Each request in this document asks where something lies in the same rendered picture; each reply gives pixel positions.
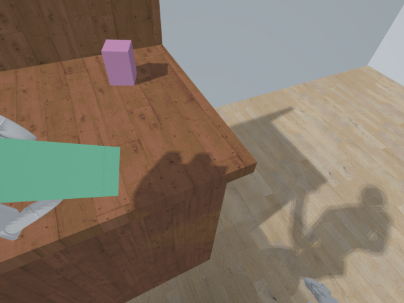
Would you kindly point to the right robot hand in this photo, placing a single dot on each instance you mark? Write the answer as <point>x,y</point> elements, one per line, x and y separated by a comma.
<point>321,293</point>

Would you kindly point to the table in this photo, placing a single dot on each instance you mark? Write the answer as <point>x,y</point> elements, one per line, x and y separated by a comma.
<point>176,153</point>

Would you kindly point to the sponge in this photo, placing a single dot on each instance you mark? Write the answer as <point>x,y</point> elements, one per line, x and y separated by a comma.
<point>43,170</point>

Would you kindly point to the left robot hand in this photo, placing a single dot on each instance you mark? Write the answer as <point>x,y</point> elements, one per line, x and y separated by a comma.
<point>11,221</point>

